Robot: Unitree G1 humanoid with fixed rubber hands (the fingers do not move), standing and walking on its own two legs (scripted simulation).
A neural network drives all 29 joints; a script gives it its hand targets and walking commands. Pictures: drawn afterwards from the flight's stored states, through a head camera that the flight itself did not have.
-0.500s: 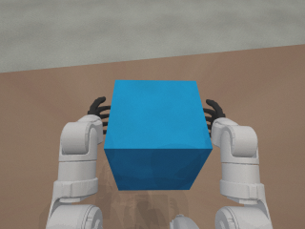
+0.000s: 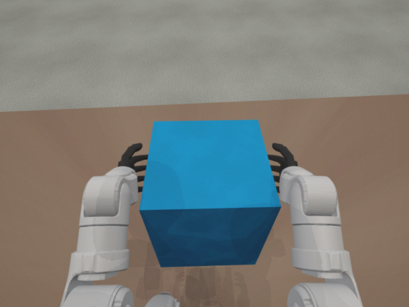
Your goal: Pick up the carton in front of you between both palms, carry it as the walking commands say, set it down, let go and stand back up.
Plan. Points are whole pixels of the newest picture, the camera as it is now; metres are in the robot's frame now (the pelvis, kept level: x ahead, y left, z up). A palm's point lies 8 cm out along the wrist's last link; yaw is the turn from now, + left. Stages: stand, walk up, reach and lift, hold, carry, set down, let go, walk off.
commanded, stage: carry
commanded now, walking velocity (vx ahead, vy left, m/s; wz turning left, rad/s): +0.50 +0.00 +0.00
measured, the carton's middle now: (207, 196) +0.35 +0.02 +0.00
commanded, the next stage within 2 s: none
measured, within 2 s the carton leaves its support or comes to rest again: neither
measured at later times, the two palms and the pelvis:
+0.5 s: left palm (156, 82) +0.67 +0.17 +0.06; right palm (266, 92) +0.64 -0.12 +0.06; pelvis +0.30 +0.05 -0.04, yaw -2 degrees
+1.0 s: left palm (174, 50) +0.93 +0.16 +0.01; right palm (257, 50) +0.94 -0.14 +0.01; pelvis +0.59 +0.00 -0.07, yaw +0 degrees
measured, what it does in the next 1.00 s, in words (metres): goes down: left foot 0.04 m lower, then right foot 0.03 m lower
